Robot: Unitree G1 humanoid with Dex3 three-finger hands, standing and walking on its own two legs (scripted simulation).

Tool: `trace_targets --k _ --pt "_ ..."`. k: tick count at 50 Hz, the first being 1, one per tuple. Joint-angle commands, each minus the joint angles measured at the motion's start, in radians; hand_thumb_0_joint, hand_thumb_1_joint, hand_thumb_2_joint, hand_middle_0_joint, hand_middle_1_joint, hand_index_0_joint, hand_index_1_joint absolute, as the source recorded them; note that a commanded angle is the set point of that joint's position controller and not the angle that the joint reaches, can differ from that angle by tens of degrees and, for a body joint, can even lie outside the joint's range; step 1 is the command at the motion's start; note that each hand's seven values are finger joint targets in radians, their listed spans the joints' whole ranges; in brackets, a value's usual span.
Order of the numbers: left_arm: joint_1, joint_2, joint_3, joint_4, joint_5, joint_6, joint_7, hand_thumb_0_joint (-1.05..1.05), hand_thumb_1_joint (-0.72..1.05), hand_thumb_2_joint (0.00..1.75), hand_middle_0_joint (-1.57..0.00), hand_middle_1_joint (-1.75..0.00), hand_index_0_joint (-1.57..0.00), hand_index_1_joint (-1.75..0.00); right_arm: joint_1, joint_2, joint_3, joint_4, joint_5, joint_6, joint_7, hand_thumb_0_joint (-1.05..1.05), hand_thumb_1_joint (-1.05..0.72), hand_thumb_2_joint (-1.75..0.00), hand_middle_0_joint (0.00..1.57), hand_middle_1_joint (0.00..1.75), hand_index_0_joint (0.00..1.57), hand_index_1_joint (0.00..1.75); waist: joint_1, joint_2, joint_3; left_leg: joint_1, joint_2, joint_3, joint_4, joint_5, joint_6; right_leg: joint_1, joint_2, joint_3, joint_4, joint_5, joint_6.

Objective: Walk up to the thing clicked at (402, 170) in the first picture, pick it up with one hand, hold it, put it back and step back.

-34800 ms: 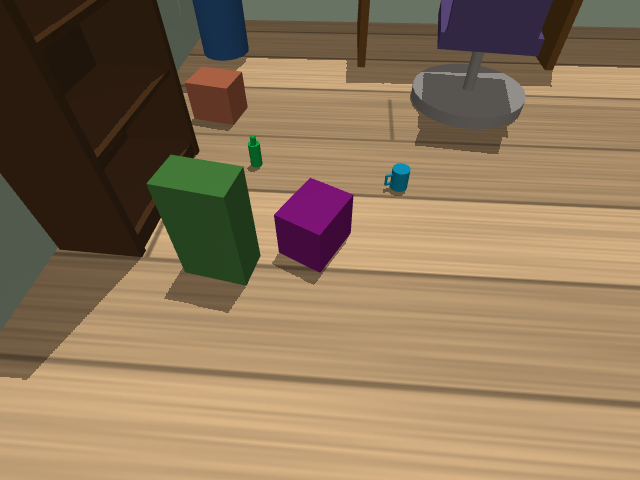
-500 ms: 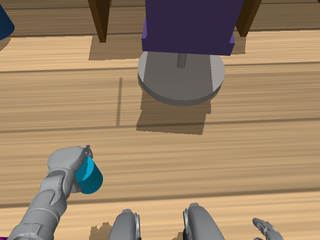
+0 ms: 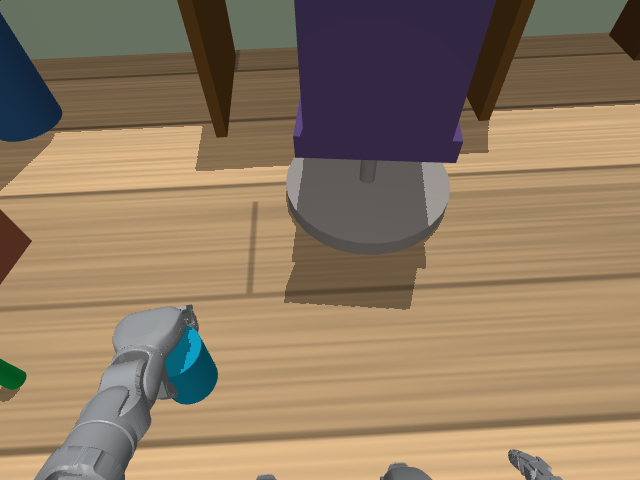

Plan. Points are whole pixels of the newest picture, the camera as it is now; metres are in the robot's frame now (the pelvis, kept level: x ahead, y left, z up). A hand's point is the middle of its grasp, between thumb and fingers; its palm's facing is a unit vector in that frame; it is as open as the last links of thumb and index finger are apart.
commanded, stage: hold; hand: left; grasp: from above
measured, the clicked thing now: (172, 370) +0.31 +0.23 -0.13
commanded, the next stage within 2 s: crouch in 1.94 s
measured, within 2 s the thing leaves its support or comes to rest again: neither
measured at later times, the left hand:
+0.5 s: hand (156, 343) +0.32 +0.22 -0.04, palm faces -0.47 -0.06 -0.88, open 10.8 cm
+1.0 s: hand (154, 346) +0.31 +0.22 -0.02, palm faces -0.46 -0.05 -0.89, open 10.8 cm
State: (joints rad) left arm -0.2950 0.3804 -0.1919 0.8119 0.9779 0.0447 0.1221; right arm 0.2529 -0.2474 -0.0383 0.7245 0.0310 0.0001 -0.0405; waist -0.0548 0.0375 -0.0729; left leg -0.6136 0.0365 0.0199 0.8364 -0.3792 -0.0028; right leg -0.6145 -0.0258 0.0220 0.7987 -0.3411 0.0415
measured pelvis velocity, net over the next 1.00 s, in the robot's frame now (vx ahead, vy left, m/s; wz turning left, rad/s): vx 0.01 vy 0.00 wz -0.01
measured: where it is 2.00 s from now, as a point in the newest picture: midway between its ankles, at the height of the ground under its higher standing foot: outside the picture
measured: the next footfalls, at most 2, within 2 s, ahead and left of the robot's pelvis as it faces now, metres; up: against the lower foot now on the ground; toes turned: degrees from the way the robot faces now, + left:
none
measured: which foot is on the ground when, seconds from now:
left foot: down 0.00-1.00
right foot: down 0.00-1.00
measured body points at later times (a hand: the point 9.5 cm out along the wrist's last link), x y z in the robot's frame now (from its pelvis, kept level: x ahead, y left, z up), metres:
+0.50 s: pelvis +0.02 +0.00 +0.02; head +0.04 -0.01 +0.47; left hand +0.34 +0.23 +0.01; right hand +0.12 -0.27 -0.10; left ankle +0.02 +0.12 -0.70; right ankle +0.03 -0.15 -0.70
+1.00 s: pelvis +0.01 +0.00 +0.03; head +0.03 -0.02 +0.48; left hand +0.33 +0.22 +0.03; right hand +0.14 -0.27 -0.09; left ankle +0.02 +0.12 -0.70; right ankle +0.03 -0.15 -0.70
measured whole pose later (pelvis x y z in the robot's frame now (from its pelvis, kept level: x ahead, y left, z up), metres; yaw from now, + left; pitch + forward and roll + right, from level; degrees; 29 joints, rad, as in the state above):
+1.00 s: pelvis +0.01 +0.00 +0.03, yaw +0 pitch +3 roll +0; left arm -0.24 0.39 -0.20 0.66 1.01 0.01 -0.01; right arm 0.22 -0.26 -0.05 0.69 0.04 0.04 -0.03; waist -0.01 0.05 -0.03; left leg -0.35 0.03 0.03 0.59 -0.29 -0.01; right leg -0.36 -0.03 0.03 0.58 -0.26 0.04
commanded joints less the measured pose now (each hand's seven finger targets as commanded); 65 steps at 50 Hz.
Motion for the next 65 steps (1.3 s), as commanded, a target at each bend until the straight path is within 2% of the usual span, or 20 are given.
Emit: trace_targets --k 1,5,8,9,12,17,20,23,29,31,32,33,34,37,44,47,52,55,60,65 --pt "-0.33 0.204 0.086 -0.223 0.005 -0.019 0.036 0.0 0.47 1.09 -0.92 -0.9 -0.91 -0.92 -0.008 -0.143 -0.047 -0.1 0.005 -0.036 -0.011 0.0 -0.91 -0.91 0.2 0.3 0.2 0.3 0.007 -0.003 -0.292 0.23 -0.044 -0.013 -0.163 0.211 0.001 0.148 0.05 -0.028 -0.15 0.168 -0.045" --pt "-0.357 0.232 0.104 -0.254 0.024 -0.029 0.046 0.0 0.49 1.06 -0.93 -0.86 -0.92 -0.88 -0.015 -0.151 -0.052 -0.096 0.006 -0.034 -0.012 0.0 -0.91 -0.9 0.2 0.3 0.2 0.3 0.006 0.026 -0.281 0.286 -0.041 -0.012 -0.193 0.245 -0.008 0.152 0.053 -0.035 -0.167 0.185 -0.049" --pt "-0.368 0.227 0.092 -0.26 0.038 -0.027 0.047 0.0 0.48 1.07 -0.94 -0.83 -0.92 -0.86 -0.018 -0.154 -0.053 -0.094 0.008 -0.03 -0.011 0.0 -0.91 -0.9 0.2 0.3 0.2 0.3 0.004 0.013 -0.29 0.323 -0.044 -0.011 -0.205 0.279 -0.006 0.185 0.05 -0.033 -0.185 0.218 -0.047" --pt "-0.35 0.238 0.108 -0.262 0.039 -0.024 0.048 0.0 0.49 1.04 -0.93 -0.85 -0.92 -0.87 -0.011 -0.155 -0.057 -0.089 0.007 -0.03 -0.01 0.0 -0.9 -0.9 0.2 0.3 0.2 0.3 0.012 0.021 -0.3 0.327 -0.045 -0.006 -0.206 0.297 -0.007 0.199 0.049 -0.03 -0.186 0.234 -0.049" --pt "-0.362 0.209 0.092 -0.253 0.029 -0.013 0.044 0.0 0.49 1.09 -0.93 -0.87 -0.91 -0.89 -0.021 -0.151 -0.055 -0.085 0.006 -0.03 -0.007 0.0 -0.9 -0.9 0.2 0.3 0.2 0.3 0.011 0.014 -0.283 0.336 -0.044 -0.007 -0.221 0.315 -0.008 0.215 0.051 -0.031 -0.2 0.248 -0.048" --pt "-0.349 0.203 0.08 -0.237 0.017 -0.011 0.001 0.0 0.49 1.08 -0.93 -0.87 -0.91 -0.88 -0.032 -0.155 -0.061 -0.099 0.008 -0.025 -0.001 0.0 -0.9 -0.9 0.2 0.3 0.2 0.3 0.012 -0.005 -0.265 0.335 -0.048 0.006 -0.235 0.316 0.0 0.251 0.049 -0.024 -0.229 0.265 -0.043" --pt "-0.311 0.207 0.078 -0.247 0.015 -0.021 -0.037 0.0 0.5 1.06 -0.92 -0.87 -0.91 -0.88 -0.042 -0.155 -0.061 -0.116 0.01 -0.022 0.001 0.0 -0.9 -0.9 0.2 0.3 0.2 0.3 0.033 0.014 -0.26 0.344 -0.046 0.002 -0.25 0.324 -0.004 0.259 0.052 -0.031 -0.232 0.254 -0.047" --pt "-0.302 0.207 0.08 -0.285 0.017 -0.032 -0.061 0.0 0.52 1.04 -0.93 -0.88 -0.92 -0.89 -0.049 -0.152 -0.058 -0.134 0.012 -0.018 0.0 0.0 -0.9 -0.9 0.2 0.3 0.2 0.3 0.036 0.013 -0.26 0.349 -0.046 0.004 -0.26 0.337 -0.003 0.278 0.056 -0.028 -0.234 0.267 -0.05" --pt "-0.324 0.229 0.105 -0.323 0.026 -0.039 -0.056 0.0 0.5 1.05 -0.92 -0.88 -0.91 -0.89 -0.048 -0.153 -0.056 -0.146 0.011 -0.01 0.0 0.0 -0.9 -0.9 0.2 0.3 0.2 0.3 0.032 0.003 -0.247 0.369 -0.04 0.001 -0.277 0.349 -0.003 0.28 0.058 -0.031 -0.249 0.274 -0.05" --pt "-0.317 0.231 0.113 -0.326 0.03 -0.035 -0.045 0.0 0.5 1.08 -0.93 -0.88 -0.92 -0.9 -0.055 -0.153 -0.056 -0.152 0.013 -0.007 0.001 0.0 -0.9 -0.9 0.2 0.3 0.2 0.3 0.04 0.008 -0.242 0.372 -0.045 0.008 -0.284 0.336 -0.001 0.289 0.054 -0.027 -0.258 0.269 -0.05" --pt "-0.327 0.235 0.114 -0.331 0.029 -0.034 -0.043 0.0 0.5 1.09 -0.93 -0.89 -0.92 -0.9 -0.052 -0.157 -0.057 -0.15 0.013 -0.007 0.003 0.0 -0.9 -0.9 0.2 0.3 0.2 0.3 0.033 0.006 -0.244 0.374 -0.044 0.007 -0.287 0.333 -0.001 0.292 0.055 -0.027 -0.26 0.266 -0.049" --pt "-0.352 0.236 0.114 -0.357 0.029 -0.036 -0.043 0.0 0.5 1.08 -0.92 -0.9 -0.91 -0.91 -0.059 -0.154 -0.058 -0.153 0.013 -0.006 0.003 0.0 -0.9 -0.9 0.2 0.3 0.2 0.3 0.04 0.014 -0.252 0.377 -0.046 0.009 -0.289 0.332 0.0 0.299 0.054 -0.024 -0.262 0.268 -0.049" --pt "-0.327 0.233 0.115 -0.322 0.03 -0.033 -0.042 0.0 0.49 1.11 -0.92 -0.91 -0.9 -0.92 -0.057 -0.157 -0.058 -0.15 0.012 -0.005 0.004 0.0 -0.9 -0.9 0.2 0.3 0.2 0.3 0.033 -0.005 -0.238 0.374 -0.046 0.008 -0.29 0.318 0.002 0.301 0.053 -0.026 -0.269 0.256 -0.046" --pt "-0.337 0.234 0.114 -0.353 0.033 -0.03 -0.042 0.0 0.48 1.1 -0.91 -0.92 -0.9 -0.93 -0.065 -0.153 -0.059 -0.152 0.012 -0.004 0.006 0.0 -0.9 -0.9 0.2 0.3 0.2 0.3 0.039 0.006 -0.261 0.392 -0.048 0.01 -0.293 0.323 0.003 0.314 0.051 -0.024 -0.275 0.261 -0.045" --pt "-0.316 0.227 0.106 -0.383 0.027 -0.026 -0.076 0.0 0.5 1.11 -0.93 -0.91 -0.91 -0.93 -0.083 -0.146 -0.056 -0.157 0.016 0.003 0.002 0.0 -0.9 -0.9 0.2 0.3 0.2 0.3 0.042 0.001 -0.245 0.402 -0.052 0.016 -0.309 0.331 0.009 0.33 0.045 -0.02 -0.292 0.28 -0.041" --pt "-0.292 0.218 0.097 -0.369 0.019 -0.031 -0.094 0.0 0.5 1.08 -0.91 -0.91 -0.91 -0.92 -0.098 -0.148 -0.052 -0.168 0.018 0.004 0.001 0.0 -0.91 -0.9 0.2 0.3 0.2 0.3 0.043 -0.004 -0.209 0.401 -0.049 0.012 -0.329 0.29 0.008 0.319 0.047 -0.025 -0.307 0.232 -0.044" --pt "-0.291 0.23 0.112 -0.404 0.017 -0.038 -0.105 0.0 0.51 1.09 -0.91 -0.93 -0.91 -0.94 -0.116 -0.142 -0.046 -0.184 0.021 0.001 -0.002 0.0 -0.91 -0.9 0.2 0.3 0.2 0.3 0.056 0.012 -0.195 0.399 -0.048 0.011 -0.349 0.261 0.007 0.325 0.048 -0.025 -0.32 0.198 -0.049" --pt "-0.29 0.232 0.111 -0.408 0.023 -0.037 -0.107 0.0 0.48 1.08 -0.89 -0.93 -0.89 -0.93 -0.115 -0.146 -0.046 -0.184 0.021 0.003 -0.004 0.0 -0.91 -0.9 0.2 0.3 0.2 0.3 0.046 0.0 -0.201 0.421 -0.046 0.009 -0.349 0.288 0.007 0.328 0.049 -0.025 -0.32 0.224 -0.047" --pt "-0.306 0.235 0.118 -0.447 0.017 -0.039 -0.105 0.0 0.47 1.06 -0.87 -0.94 -0.88 -0.94 -0.129 -0.142 -0.043 -0.188 0.023 -0.001 -0.006 0.0 -0.91 -0.9 0.2 0.3 0.2 0.3 0.053 -0.009 -0.205 0.423 -0.052 0.015 -0.359 0.254 0.011 0.339 0.045 -0.019 -0.338 0.194 -0.044" --pt "-0.285 0.237 0.121 -0.454 0.018 -0.031 -0.113 0.0 0.47 1.09 -0.88 -0.94 -0.88 -0.94 -0.136 -0.138 -0.039 -0.179 0.024 0.0 -0.01 0.0 -0.91 -0.9 0.2 0.3 0.2 0.3 0.059 -0.005 -0.214 0.443 -0.049 0.014 -0.361 0.299 0.011 0.356 0.047 -0.02 -0.335 0.235 -0.044"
